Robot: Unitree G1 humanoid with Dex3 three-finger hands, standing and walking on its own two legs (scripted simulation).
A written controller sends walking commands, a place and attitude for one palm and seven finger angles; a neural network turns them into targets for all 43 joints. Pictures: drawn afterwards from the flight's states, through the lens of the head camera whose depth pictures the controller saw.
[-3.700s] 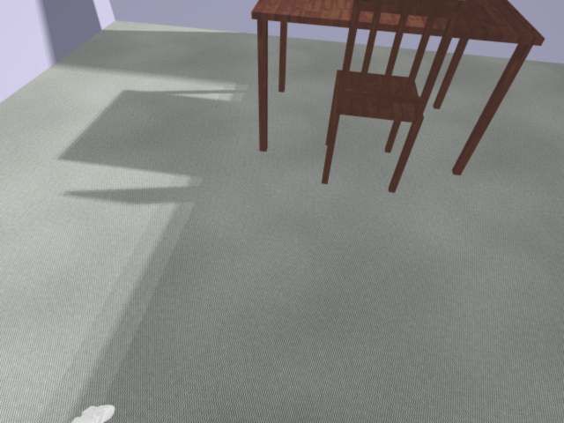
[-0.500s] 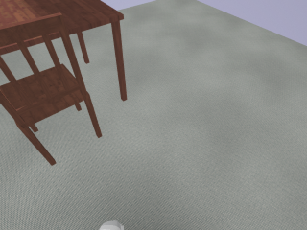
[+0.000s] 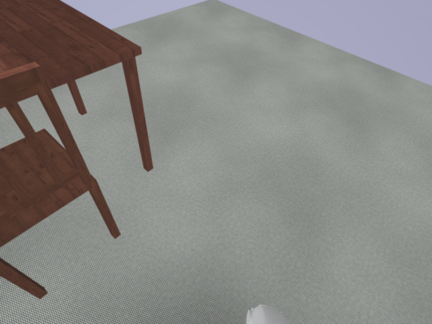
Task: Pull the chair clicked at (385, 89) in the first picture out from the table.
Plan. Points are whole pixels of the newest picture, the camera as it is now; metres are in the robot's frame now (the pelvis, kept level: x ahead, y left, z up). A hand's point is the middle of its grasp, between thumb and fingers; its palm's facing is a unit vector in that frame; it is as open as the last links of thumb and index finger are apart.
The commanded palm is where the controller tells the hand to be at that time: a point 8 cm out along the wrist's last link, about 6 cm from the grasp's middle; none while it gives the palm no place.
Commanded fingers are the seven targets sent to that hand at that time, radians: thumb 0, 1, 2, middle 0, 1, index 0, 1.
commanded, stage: turn to face it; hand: left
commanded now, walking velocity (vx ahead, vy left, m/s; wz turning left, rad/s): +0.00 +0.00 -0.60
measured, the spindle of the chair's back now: out of the picture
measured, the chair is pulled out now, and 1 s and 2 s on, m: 0.00 0.00 0.00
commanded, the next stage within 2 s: take the last steps up to it in 1.76 s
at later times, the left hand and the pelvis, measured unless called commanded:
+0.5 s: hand (163, 302) +0.19 +0.12 -0.17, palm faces +0.04 -0.99 -0.16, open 7.4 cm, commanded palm none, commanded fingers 0.00 0.90 0.90 -0.20 -0.30 -0.20 -0.30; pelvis +0.07 -0.04 -0.01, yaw +4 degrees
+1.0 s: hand out of the picture +0.07 +0.20 -0.16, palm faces +0.36 -0.89 -0.29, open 7.4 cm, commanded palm none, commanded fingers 0.00 0.90 0.90 -0.20 -0.30 -0.20 -0.30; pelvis +0.05 -0.04 +0.00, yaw +20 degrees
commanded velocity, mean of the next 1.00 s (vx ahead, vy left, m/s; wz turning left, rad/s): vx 0.00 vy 0.00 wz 0.54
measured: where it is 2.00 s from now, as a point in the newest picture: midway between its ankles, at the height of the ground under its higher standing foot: outside the picture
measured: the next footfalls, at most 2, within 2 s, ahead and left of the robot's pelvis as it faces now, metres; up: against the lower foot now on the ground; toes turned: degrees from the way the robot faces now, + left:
right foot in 0.20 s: +0.17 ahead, -0.16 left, +0.00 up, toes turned -13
left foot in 0.58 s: +0.10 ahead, +0.08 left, +0.00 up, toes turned +17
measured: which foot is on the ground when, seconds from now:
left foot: down 0.00-0.22, up 0.24-0.56, down 0.58-1.00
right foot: up 0.00-0.18, down 0.20-0.58, up 0.60-1.00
